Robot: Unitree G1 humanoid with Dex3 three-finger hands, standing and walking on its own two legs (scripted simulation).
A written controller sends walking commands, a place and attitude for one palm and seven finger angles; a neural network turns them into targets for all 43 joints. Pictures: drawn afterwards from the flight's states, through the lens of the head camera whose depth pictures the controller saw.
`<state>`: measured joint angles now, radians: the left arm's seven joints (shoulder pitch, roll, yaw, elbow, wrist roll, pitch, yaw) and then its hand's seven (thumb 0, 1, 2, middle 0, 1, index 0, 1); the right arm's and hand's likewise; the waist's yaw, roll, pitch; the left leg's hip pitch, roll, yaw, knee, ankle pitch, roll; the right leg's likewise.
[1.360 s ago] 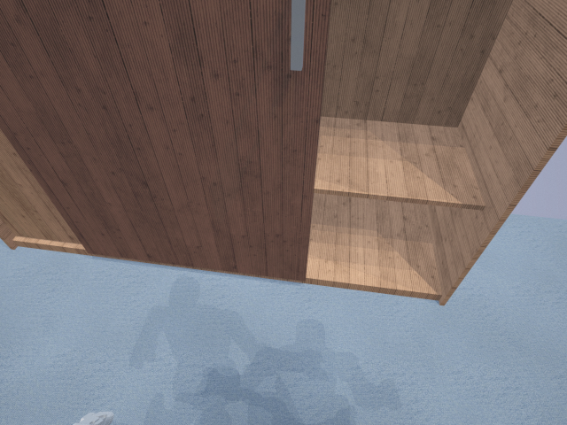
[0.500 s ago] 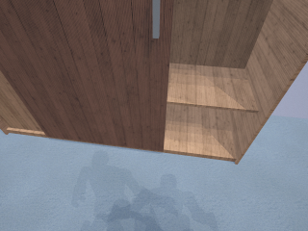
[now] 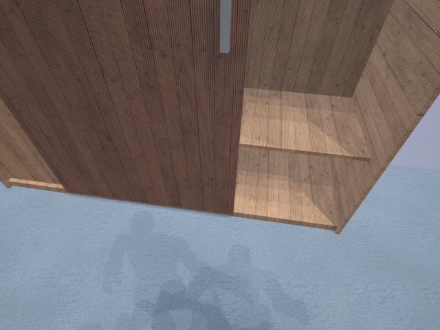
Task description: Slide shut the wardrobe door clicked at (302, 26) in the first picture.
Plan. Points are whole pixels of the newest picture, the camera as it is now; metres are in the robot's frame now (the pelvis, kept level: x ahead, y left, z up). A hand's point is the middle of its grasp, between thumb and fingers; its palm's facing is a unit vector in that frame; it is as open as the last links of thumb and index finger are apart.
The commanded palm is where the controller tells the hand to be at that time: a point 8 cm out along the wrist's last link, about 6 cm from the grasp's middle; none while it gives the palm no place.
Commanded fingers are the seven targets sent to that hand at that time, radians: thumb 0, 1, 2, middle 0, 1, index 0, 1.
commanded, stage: look at it before walking up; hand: left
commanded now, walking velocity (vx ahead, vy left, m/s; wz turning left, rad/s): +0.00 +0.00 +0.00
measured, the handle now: (226, 14) +0.77 +0.03 +0.24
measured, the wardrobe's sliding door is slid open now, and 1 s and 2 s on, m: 0.54 0.54 0.54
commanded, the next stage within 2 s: turn to face it in 0.08 s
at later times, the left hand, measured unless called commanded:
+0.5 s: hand out of the picture +0.07 +0.23 -0.17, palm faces -0.05 -0.96 -0.29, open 7.4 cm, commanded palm none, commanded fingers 0.00 0.90 0.90 -0.20 -0.30 -0.20 -0.30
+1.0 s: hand out of the picture +0.07 +0.17 -0.20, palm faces -0.03 -0.99 -0.12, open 7.4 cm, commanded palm none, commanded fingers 0.00 0.90 0.90 -0.20 -0.30 -0.20 -0.30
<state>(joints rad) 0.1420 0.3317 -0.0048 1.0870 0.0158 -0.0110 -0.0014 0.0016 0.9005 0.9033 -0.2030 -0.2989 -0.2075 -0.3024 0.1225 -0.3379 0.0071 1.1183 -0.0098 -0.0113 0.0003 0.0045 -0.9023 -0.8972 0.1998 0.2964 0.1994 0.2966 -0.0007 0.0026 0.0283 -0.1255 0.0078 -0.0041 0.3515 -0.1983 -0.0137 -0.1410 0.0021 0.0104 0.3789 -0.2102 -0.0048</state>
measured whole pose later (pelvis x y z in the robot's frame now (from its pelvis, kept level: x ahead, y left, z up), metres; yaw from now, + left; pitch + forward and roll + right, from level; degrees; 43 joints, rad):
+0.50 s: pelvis +0.02 +0.00 -0.01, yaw -3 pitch -1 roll +1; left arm 0.22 0.29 0.01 1.07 0.03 0.02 -0.01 0.00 0.90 0.90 -0.20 -0.30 -0.20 -0.30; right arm 0.17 -0.28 0.00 1.10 -0.02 0.00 0.00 0.00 -0.90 -0.90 0.20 0.30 0.20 0.30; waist 0.01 -0.01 -0.01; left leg -0.14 0.02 0.04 0.44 -0.29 -0.01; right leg -0.18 0.02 0.05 0.49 -0.31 -0.01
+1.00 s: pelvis +0.18 +0.01 -0.03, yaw -8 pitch -1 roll +0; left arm 0.49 0.13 0.04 1.19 0.02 -0.01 0.01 0.00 0.90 0.90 -0.20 -0.30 -0.21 -0.30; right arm 0.15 -0.12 -0.03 1.01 -0.02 -0.08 -0.01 0.00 -0.91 -0.90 0.20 0.30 0.20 0.30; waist 0.03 -0.06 0.06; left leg -0.37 0.05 0.17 0.68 -0.28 0.05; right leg -0.24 0.01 0.04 1.07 -0.50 -0.05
